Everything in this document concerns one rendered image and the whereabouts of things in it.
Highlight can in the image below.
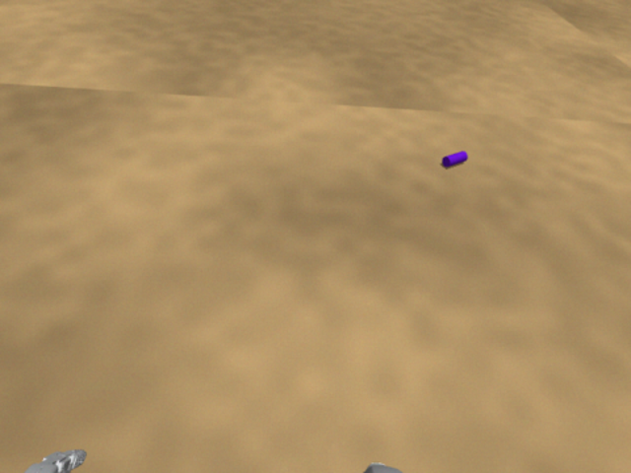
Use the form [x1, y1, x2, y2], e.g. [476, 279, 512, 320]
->
[443, 151, 467, 167]

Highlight left robot hand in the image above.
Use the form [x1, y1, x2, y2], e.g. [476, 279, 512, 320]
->
[24, 449, 87, 473]

